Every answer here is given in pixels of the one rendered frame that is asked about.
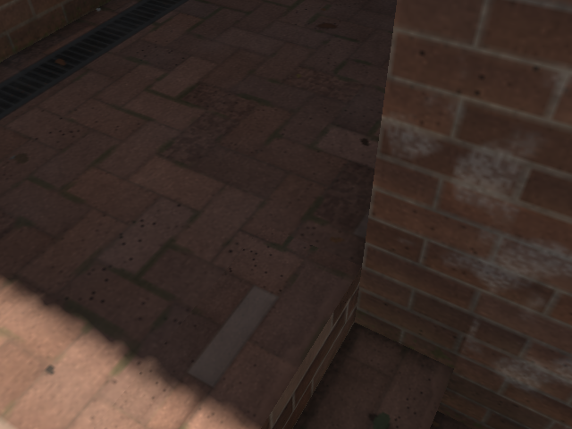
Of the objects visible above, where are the stairs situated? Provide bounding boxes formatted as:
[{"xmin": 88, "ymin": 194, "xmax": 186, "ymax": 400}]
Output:
[{"xmin": 261, "ymin": 267, "xmax": 472, "ymax": 429}]

